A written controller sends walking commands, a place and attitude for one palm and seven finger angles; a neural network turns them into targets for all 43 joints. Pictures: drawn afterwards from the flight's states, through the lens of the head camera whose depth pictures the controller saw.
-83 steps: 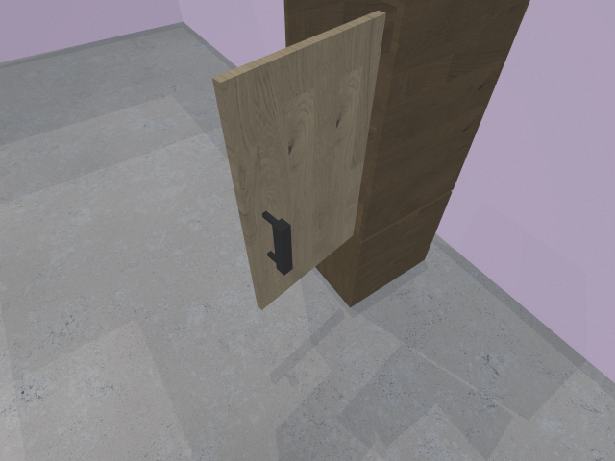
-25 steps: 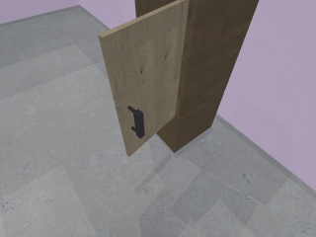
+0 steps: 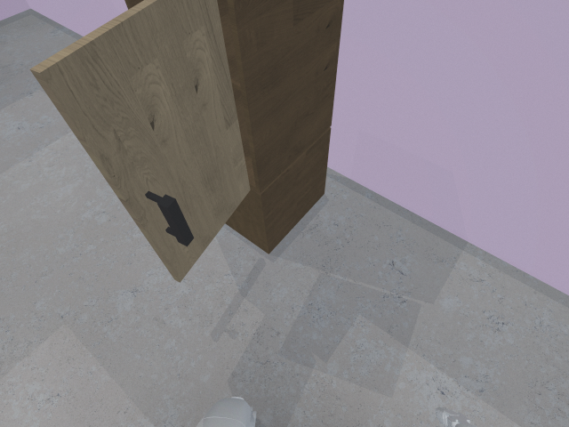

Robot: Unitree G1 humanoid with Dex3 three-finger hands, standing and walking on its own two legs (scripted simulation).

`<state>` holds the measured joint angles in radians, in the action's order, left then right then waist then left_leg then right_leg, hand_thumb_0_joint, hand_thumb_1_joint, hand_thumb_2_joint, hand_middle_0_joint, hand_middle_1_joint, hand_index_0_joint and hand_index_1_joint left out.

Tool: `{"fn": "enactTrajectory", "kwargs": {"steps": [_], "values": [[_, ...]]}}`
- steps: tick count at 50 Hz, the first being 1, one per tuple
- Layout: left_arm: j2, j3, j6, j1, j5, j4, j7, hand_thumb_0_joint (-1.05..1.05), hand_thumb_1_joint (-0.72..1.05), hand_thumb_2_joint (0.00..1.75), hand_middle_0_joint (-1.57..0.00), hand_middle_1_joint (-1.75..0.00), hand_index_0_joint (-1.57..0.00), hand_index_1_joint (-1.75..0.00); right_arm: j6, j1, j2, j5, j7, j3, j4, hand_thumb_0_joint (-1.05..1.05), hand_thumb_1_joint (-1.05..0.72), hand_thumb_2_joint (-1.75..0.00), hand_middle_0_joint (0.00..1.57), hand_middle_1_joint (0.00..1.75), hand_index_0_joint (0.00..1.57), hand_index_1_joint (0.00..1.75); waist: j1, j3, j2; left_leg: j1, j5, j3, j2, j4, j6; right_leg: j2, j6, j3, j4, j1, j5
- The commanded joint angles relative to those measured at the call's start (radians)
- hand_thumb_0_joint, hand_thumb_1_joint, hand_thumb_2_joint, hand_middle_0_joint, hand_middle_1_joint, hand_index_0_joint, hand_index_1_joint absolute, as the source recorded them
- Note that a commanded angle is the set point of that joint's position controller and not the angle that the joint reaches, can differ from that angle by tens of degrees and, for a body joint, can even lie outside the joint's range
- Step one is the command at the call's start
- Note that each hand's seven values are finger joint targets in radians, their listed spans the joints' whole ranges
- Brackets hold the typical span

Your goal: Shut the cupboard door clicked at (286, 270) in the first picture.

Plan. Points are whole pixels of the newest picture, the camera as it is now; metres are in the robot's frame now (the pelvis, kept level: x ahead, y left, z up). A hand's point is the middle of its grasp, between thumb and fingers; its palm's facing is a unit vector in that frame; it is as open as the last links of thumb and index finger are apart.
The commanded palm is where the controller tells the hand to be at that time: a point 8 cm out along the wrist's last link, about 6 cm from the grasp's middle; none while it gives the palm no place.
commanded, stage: walk to a spot facing it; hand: left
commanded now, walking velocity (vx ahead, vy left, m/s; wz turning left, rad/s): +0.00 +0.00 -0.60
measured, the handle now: (169, 218) +0.47 +0.29 -0.10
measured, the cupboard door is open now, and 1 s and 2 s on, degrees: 100 100 100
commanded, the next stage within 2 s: none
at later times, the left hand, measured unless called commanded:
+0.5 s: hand (182, 404) +0.16 +0.19 -0.17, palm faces -0.29 -0.92 -0.28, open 7.3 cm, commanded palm none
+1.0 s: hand (256, 363) +0.23 +0.08 -0.16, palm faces -0.60 -0.78 -0.16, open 7.4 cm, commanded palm none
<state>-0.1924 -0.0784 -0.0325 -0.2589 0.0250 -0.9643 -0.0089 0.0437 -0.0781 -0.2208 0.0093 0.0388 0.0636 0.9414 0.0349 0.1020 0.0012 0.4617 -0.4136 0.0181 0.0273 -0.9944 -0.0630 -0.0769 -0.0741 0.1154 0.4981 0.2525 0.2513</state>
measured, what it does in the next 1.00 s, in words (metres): steps on the spot, turning right: left foot, then right foot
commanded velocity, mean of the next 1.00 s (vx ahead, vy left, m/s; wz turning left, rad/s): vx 0.11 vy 0.00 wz -0.60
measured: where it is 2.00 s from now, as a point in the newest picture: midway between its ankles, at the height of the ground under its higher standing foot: (401, 416)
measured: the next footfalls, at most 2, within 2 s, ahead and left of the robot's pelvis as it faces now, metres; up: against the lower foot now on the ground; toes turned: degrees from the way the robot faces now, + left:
left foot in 0.20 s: +0.06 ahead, +0.16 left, +0.00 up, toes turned -8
right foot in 0.50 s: +0.01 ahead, -0.13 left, +0.00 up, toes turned -21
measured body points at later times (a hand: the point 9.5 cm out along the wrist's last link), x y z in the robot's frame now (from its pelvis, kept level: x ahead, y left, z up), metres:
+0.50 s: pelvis -0.01 +0.01 -0.02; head +0.04 -0.02 +0.43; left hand +0.17 +0.24 -0.15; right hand -0.04 -0.26 -0.17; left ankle +0.02 +0.17 -0.74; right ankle -0.03 -0.12 -0.75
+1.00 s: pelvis +0.02 -0.01 +0.00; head +0.07 -0.02 +0.45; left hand +0.26 +0.12 -0.14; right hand -0.14 -0.20 -0.13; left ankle +0.06 +0.11 -0.74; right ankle -0.04 -0.14 -0.67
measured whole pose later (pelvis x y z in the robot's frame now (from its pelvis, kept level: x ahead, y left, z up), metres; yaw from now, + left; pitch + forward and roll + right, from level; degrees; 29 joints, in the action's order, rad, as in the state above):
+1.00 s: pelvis +0.02 -0.01 +0.00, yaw -37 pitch +2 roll -1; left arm -0.23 -0.09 -0.05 -0.14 0.03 -0.90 0.07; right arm -0.04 -0.39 -0.19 0.04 0.02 0.01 0.96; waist -0.03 0.05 0.01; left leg 0.15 -0.28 -0.19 0.13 -0.41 -0.03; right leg 0.06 0.02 -0.05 0.98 0.54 0.30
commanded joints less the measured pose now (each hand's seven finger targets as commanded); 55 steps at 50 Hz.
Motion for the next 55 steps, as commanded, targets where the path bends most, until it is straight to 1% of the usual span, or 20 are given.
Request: {"fn": "enactTrajectory", "kwargs": {"steps": [1, 7, 9, 10, 15, 19, 22, 23, 24, 25, 32, 36, 37, 38, 39, 40, 42, 44, 52, 55], "values": [[-0.208, -0.052, 0.016, -0.057, 0.005, 0.063, -0.009, 0.0, 0.9, 0.9, -0.2, -0.3, -0.2, -0.3, -0.023, 0.028, -0.065, -0.005, 0.006, 0.016, -0.092, 0.0, -0.9, -0.9, 0.2, 0.3, 0.2, 0.3, 0.014, -0.122, 0.132, 0.039, -0.018, 0.012, -0.009, 0.105, 0.006, 0.259, -0.137, 0.328, -0.112, -0.153, -0.464], [-0.196, -0.052, 0.009, 0.028, -0.003, 0.096, -0.007, 0.0, 0.9, 0.9, -0.2, -0.3, -0.2, -0.3, -0.047, -0.107, -0.081, -0.014, 0.014, 0.016, -0.076, 0.0, -0.9, -0.9, 0.2, 0.3, 0.2, 0.3, -0.056, -0.179, 0.109, -0.321, 0.158, 0.02, -0.013, 0.547, 0.028, 0.173, -0.043, 0.33, -0.008, 0.038, -0.391], [-0.112, -0.031, 0.008, 0.021, -0.015, 0.138, 0.013, 0.0, 0.9, 0.9, -0.2, -0.3, -0.2, -0.3, -0.062, -0.173, -0.238, 0.012, 0.022, 0.038, -0.079, 0.0, -0.9, -0.9, 0.2, 0.3, 0.2, 0.3, -0.067, -0.198, -0.306, -0.534, 0.342, 0.417, 0.415, 0.727, 0.201, -0.03, 0.077, 0.036, 0.314, 0.352, 0.322], [-0.147, -0.037, 0.013, 0.043, 0.001, 0.158, 0.021, 0.0, 0.9, 0.9, -0.2, -0.3, -0.2, -0.3, -0.053, -0.178, -0.249, 0.018, 0.026, 0.036, -0.095, 0.0, -0.9, -0.9, 0.2, 0.3, 0.2, 0.3, -0.069, -0.152, -0.192, -0.392, 0.413, 0.436, 0.503, 0.707, 0.285, 0.023, 0.103, -0.032, 0.528, 0.345, 0.391], [-0.114, -0.031, -0.008, 0.066, -0.003, 0.133, 0.046, 0.0, 0.9, 0.9, -0.2, -0.3, -0.2, -0.3, -0.056, -0.094, -0.166, 0.028, 0.021, 0.005, -0.115, 0.0, -0.9, -0.9, 0.2, 0.3, 0.2, 0.3, -0.015, -0.114, -0.21, -0.312, 0.645, 0.043, 0.272, 0.617, 0.193, 0.088, 0.133, -0.107, 0.599, 0.297, 0.23], [-0.098, -0.016, -0.004, 0.117, -0.004, 0.147, 0.055, 0.0, 0.9, 0.9, -0.2, -0.3, -0.2, -0.3, -0.047, -0.164, -0.201, 0.028, 0.011, 0.022, -0.091, 0.0, -0.9, -0.9, 0.2, 0.3, 0.2, 0.3, -0.054, -0.116, -0.229, -0.311, 0.634, -0.031, 0.27, 0.566, 0.168, 0.068, 0.115, -0.2, 0.301, 0.153, 0.189], [-0.131, -0.021, 0.008, 0.046, -0.005, 0.125, 0.055, 0.0, 0.9, 0.9, -0.2, -0.3, -0.2, -0.3, -0.038, -0.155, -0.225, 0.019, 0.001, 0.032, -0.092, 0.0, -0.9, -0.9, 0.2, 0.3, 0.2, 0.3, -0.016, -0.146, -0.204, -0.256, 0.548, -0.074, 0.255, 0.435, 0.107, 0.051, 0.087, -0.227, 0.055, -0.036, 0.01], [-0.185, -0.032, 0.015, -0.017, -0.002, 0.105, 0.049, 0.0, 0.9, 0.9, -0.2, -0.3, -0.2, -0.3, -0.037, -0.15, -0.202, 0.012, -0.005, 0.032, -0.1, 0.0, -0.9, -0.9, 0.2, 0.3, 0.2, 0.3, 0.017, -0.172, -0.102, -0.14, 0.404, -0.118, 0.216, 0.302, 0.057, 0.115, 0.058, -0.149, -0.05, -0.198, -0.155], [-0.316, -0.058, 0.026, -0.067, 0.009, 0.091, 0.03, 0.0, 0.9, 0.9, -0.2, -0.3, -0.2, -0.3, -0.035, -0.141, -0.111, 0.002, -0.011, 0.011, -0.138, 0.0, -0.9, -0.9, 0.2, 0.3, 0.2, 0.3, 0.04, -0.192, 0.297, 0.121, -0.082, -0.215, 0.064, 0.041, -0.01, 0.395, -0.052, 0.246, -0.134, -0.35, -0.474], [-0.351, -0.057, 0.02, -0.118, -0.007, 0.078, 0.017, 0.0, 0.9, 0.9, -0.2, -0.3, -0.2, -0.3, -0.026, -0.081, -0.137, 0.0, -0.003, 0.006, -0.16, 0.0, -0.9, -0.9, 0.2, 0.3, 0.2, 0.3, 0.087, -0.198, 0.291, 0.138, -0.26, -0.073, 0.055, -0.109, -0.003, 0.486, -0.149, 0.312, -0.125, -0.27, -0.602], [-0.252, -0.039, 0.004, 0.106, 0.01, 0.143, -0.003, 0.0, 0.9, 0.9, -0.2, -0.3, -0.2, -0.3, -0.02, -0.141, -0.084, -0.001, -0.011, 0.004, -0.094, 0.0, -0.9, -0.9, 0.2, 0.3, 0.2, 0.3, -0.031, -0.145, 0.137, -0.052, -0.046, -0.056, 0.037, 0.093, -0.002, 0.294, -0.117, 0.186, -0.109, -0.011, -0.254], [-0.238, -0.038, -0.006, 0.151, 0.002, 0.155, 0.015, 0.0, 0.9, 0.9, -0.2, -0.3, -0.2, -0.3, -0.032, -0.261, -0.094, 0.008, -0.013, 0.004, -0.069, 0.0, -0.9, -0.9, 0.2, 0.3, 0.2, 0.3, -0.084, -0.116, 0.147, -0.302, 0.039, -0.1, -0.01, 0.381, 0.012, 0.222, -0.072, 0.232, -0.158, 0.206, 0.305], [-0.206, -0.03, -0.009, 0.179, 0.002, 0.167, 0.02, 0.0, 0.9, 0.9, -0.2, -0.3, -0.2, -0.3, -0.042, -0.34, -0.118, 0.011, -0.01, 0.01, -0.053, 0.0, -0.9, -0.9, 0.2, 0.3, 0.2, 0.3, -0.127, -0.115, 0.062, -0.426, -0.022, -0.04, 0.032, 0.542, 0.033, 0.16, -0.028, 0.186, -0.081, 0.339, 0.434], [-0.126, -0.014, -0.014, 0.185, -0.006, 0.199, 0.031, 0.0, 0.9, 0.9, -0.2, -0.3, -0.2, -0.3, -0.055, -0.417, -0.216, 0.031, -0.001, 0.027, -0.035, 0.0, -0.9, -0.9, 0.2, 0.3, 0.2, 0.3, -0.156, -0.1, -0.236, -0.508, -0.319, 0.265, 0.262, 0.735, 0.113, 0.015, 0.033, 0.036, 0.21, 0.517, 0.462], [-0.117, -0.015, -0.007, 0.245, -0.008, 0.247, 0.041, 0.0, 0.9, 0.9, -0.2, -0.3, -0.2, -0.3, -0.064, -0.436, -0.29, 0.038, 0.015, 0.037, -0.043, 0.0, -0.9, -0.9, 0.2, 0.3, 0.2, 0.3, -0.161, -0.058, -0.315, -0.393, -0.482, 0.546, 0.507, 0.905, 0.22, 0.018, 0.076, -0.091, 0.465, 0.552, 0.378], [-0.144, -0.029, 0.004, 0.273, 0.009, 0.238, 0.056, 0.0, 0.9, 0.9, -0.2, -0.3, -0.2, -0.3, -0.072, -0.376, -0.28, 0.036, 0.007, 0.032, -0.057, 0.0, -0.9, -0.9, 0.2, 0.3, 0.2, 0.3, -0.133, -0.015, -0.173, -0.282, -0.461, 0.564, 0.507, 0.926, 0.246, 0.092, 0.066, -0.026, 0.596, 0.506, 0.274], [-0.13, -0.033, 0.013, 0.18, 0.014, 0.181, 0.073, 0.0, 0.9, 0.9, -0.2, -0.3, -0.2, -0.3, -0.086, -0.232, -0.2, 0.031, 0.001, 0.007, -0.093, 0.0, -0.9, -0.9, 0.2, 0.3, 0.2, 0.3, -0.045, -0.017, -0.15, -0.241, -0.263, 0.28, 0.372, 0.86, 0.182, 0.125, 0.082, -0.088, 0.677, 0.457, 0.14], [-0.09, -0.023, 0.011, 0.173, 0.011, 0.163, 0.082, 0.0, 0.9, 0.9, -0.2, -0.3, -0.2, -0.3, -0.097, -0.266, -0.154, 0.029, 0.003, -0.004, -0.07, 0.0, -0.9, -0.9, 0.2, 0.3, 0.2, 0.3, -0.048, -0.036, -0.15, -0.321, -0.029, 0.075, 0.294, 0.811, 0.148, 0.135, 0.097, -0.123, 0.638, 0.456, 0.055], [-0.055, 0.004, 0.027, 0.287, 0.005, 0.178, 0.084, 0.0, 0.9, 0.9, -0.2, -0.3, -0.2, -0.3, -0.096, -0.404, -0.152, 0.033, -0.016, 0.01, 0.0, 0.0, -0.9, -0.9, 0.2, 0.3, 0.2, 0.3, -0.113, -0.047, -0.208, -0.374, 0.24, -0.148, 0.331, 0.722, 0.148, 0.119, 0.076, -0.247, 0.216, 0.249, 0.104], [-0.094, -0.014, 0.042, 0.106, 0.007, 0.112, 0.076, 0.0, 0.9, 0.9, -0.2, -0.3, -0.2, -0.3, -0.091, -0.353, -0.163, 0.026, -0.02, 0.01, -0.006, 0.0, -0.9, -0.9, 0.2, 0.3, 0.2, 0.3, -0.009, -0.115, -0.097, -0.244, 0.352, -0.232, 0.29, 0.465, 0.099, 0.048, 0.032, -0.299, 0.047, -0.109, 0.045]]}}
